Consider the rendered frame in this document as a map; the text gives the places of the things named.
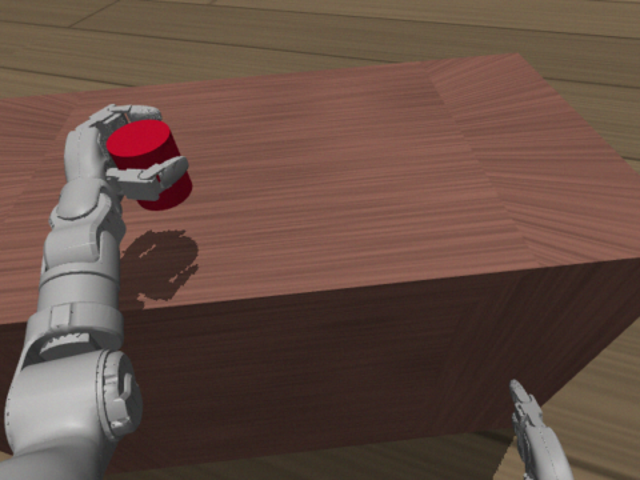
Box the can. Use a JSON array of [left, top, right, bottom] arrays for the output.
[[106, 120, 192, 211]]

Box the right robot hand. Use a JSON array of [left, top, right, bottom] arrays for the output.
[[509, 379, 574, 480]]

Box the left robot hand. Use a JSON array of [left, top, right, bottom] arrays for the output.
[[64, 104, 189, 202]]

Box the left robot arm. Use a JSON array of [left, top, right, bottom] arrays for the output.
[[0, 177, 143, 480]]

